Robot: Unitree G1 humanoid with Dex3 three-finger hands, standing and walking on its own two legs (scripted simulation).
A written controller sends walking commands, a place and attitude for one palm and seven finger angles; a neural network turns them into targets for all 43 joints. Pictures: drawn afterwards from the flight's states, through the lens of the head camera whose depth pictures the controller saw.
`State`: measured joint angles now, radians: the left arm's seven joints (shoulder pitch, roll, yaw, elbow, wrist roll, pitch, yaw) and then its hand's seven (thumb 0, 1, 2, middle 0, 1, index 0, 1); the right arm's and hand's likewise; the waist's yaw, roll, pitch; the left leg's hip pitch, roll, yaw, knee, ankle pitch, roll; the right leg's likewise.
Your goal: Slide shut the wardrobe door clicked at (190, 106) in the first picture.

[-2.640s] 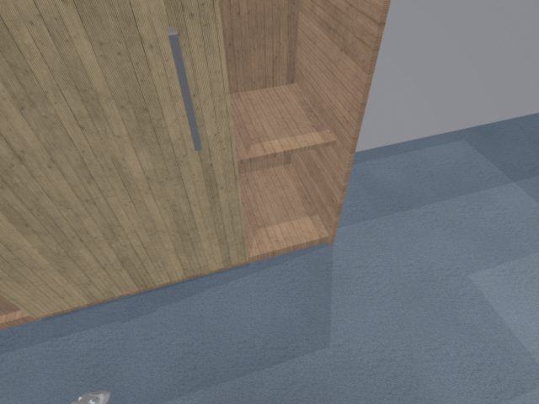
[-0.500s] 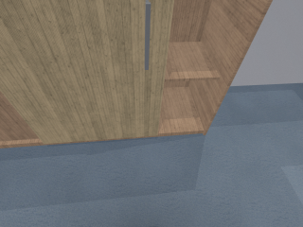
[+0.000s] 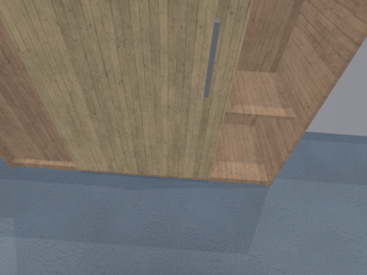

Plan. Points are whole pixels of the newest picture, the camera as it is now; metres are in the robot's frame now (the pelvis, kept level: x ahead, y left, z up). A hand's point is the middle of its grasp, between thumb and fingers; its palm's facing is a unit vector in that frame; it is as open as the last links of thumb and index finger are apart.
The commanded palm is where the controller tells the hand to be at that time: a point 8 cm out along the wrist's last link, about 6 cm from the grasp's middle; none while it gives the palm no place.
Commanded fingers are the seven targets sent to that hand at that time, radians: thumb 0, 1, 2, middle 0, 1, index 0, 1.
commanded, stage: take the last steps up to it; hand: left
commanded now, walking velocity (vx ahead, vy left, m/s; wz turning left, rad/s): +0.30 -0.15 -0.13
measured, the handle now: (210, 61) +0.79 -0.02 +0.09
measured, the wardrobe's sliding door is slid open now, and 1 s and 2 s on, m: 0.38 0.38 0.38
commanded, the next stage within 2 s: come to a stop and stand still in 0.76 s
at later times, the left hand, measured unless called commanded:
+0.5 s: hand (152, 238) +0.25 +0.11 -0.17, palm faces -0.07 -0.97 -0.22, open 7.4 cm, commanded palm none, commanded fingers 0.00 0.90 0.90 -0.20 -0.30 -0.20 -0.30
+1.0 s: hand (167, 225) +0.29 +0.07 -0.18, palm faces +0.02 -0.99 -0.12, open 7.4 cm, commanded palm none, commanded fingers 0.00 0.90 0.90 -0.20 -0.30 -0.20 -0.30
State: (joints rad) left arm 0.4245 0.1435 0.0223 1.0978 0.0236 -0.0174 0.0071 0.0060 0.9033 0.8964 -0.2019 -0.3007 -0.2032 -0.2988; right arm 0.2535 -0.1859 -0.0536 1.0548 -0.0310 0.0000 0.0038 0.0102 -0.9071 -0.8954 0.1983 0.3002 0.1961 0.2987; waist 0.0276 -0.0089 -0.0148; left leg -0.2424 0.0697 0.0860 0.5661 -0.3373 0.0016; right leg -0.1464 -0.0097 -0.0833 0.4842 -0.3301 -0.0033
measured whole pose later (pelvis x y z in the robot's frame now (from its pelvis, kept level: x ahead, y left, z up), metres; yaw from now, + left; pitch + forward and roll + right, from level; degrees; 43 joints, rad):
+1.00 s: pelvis +0.30 -0.10 +0.01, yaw -2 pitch -1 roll -1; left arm 0.29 0.16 0.03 1.11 0.01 0.00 0.01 0.01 0.91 0.90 -0.20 -0.30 -0.20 -0.30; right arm 0.20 -0.14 -0.03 1.04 -0.02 -0.05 -0.05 -0.01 -0.95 -0.89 0.20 0.30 0.20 0.30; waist 0.02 -0.05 0.04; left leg -0.21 0.03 0.17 0.44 -0.22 0.07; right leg -0.39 -0.06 -0.05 0.91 -0.35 0.03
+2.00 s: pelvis +0.29 -0.12 +0.01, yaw -1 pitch +1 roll +1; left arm 0.30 0.14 0.00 1.13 0.00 0.00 0.02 0.01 0.91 0.90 -0.20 -0.30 -0.20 -0.30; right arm 0.32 -0.14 -0.01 1.12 -0.02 0.00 -0.03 0.01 -0.91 -0.89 0.20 0.30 0.20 0.30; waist -0.01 0.01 0.03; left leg -0.17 0.02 0.03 0.44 -0.28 -0.02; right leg -0.20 0.00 -0.05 0.47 -0.28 -0.03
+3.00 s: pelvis +0.26 -0.07 +0.01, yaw -2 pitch -2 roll +0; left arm 0.33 0.15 -0.01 1.13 0.01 0.00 0.04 0.01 0.91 0.90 -0.20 -0.30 -0.20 -0.30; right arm 0.31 -0.14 0.00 1.15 -0.01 -0.01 -0.02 0.01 -0.91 -0.89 0.20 0.30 0.20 0.30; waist 0.00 -0.01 0.03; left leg -0.15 -0.04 0.06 0.43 -0.24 0.06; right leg -0.17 -0.06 -0.02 0.43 -0.21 0.04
